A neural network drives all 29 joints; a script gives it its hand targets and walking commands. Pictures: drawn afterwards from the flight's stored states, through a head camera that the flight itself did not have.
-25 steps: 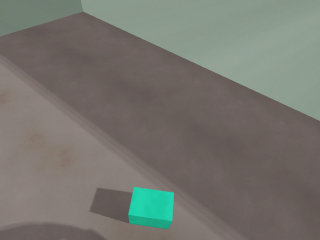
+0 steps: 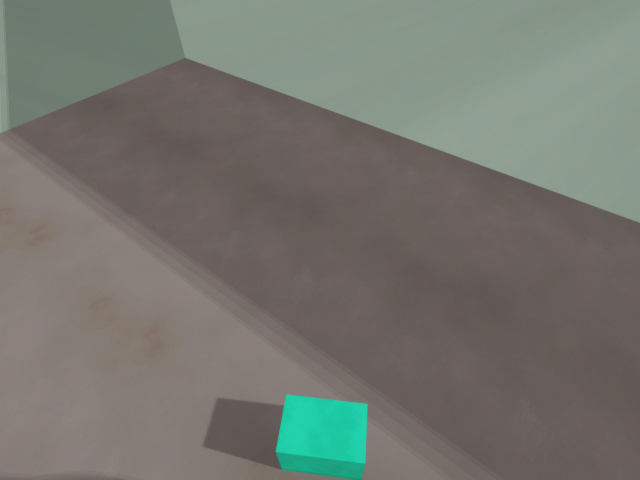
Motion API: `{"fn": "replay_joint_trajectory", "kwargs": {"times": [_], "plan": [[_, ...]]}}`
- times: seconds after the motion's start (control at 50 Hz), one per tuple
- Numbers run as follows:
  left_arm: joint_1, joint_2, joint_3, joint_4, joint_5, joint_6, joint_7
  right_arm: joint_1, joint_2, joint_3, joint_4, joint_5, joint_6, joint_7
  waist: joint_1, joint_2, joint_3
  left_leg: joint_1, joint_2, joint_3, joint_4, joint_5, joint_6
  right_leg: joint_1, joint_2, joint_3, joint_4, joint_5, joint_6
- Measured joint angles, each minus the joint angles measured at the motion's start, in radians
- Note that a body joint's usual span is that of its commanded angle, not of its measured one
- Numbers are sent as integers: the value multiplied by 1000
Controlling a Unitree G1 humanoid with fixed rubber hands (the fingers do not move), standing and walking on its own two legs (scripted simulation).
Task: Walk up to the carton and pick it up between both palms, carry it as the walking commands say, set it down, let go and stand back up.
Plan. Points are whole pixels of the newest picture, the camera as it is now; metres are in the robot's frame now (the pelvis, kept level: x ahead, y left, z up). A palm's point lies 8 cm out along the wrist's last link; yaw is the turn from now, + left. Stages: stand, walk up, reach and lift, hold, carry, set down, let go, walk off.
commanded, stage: walk up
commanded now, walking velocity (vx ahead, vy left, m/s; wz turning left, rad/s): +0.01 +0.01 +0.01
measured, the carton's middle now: (323, 437) +0.39 +0.01 -0.69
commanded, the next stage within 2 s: stand in 1.98 s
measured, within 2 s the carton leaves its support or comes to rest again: neither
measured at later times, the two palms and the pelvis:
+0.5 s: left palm out of the picture +0.04 +0.23 -0.14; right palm out of the picture -0.06 -0.21 -0.15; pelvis -0.01 +0.01 -0.01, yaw -4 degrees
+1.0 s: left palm out of the picture +0.04 +0.23 -0.14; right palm out of the picture -0.05 -0.22 -0.16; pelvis -0.01 +0.01 -0.01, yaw -8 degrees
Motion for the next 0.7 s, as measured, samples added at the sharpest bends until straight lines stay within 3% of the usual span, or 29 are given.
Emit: {"fn": "replay_joint_trajectory", "kwargs": {"times": [0.2, 0.7], "plan": [[54, 1, 12, -4, 6, 13, -5, -11, -22, -10, 2, -8, 8, -12, 18, -7, 12, -31, 23, 17, 60, -30, -9, -29, 20, 22, 32, -7, -10], [-8, 13, 12, -111, 12, 23, -9, 21, -18, -12, -70, -15, 15, -11, -14, -11, 5, -52, 22, 82, 80, -40, 5, -95, 18, 88, 89, -9, 4]]}}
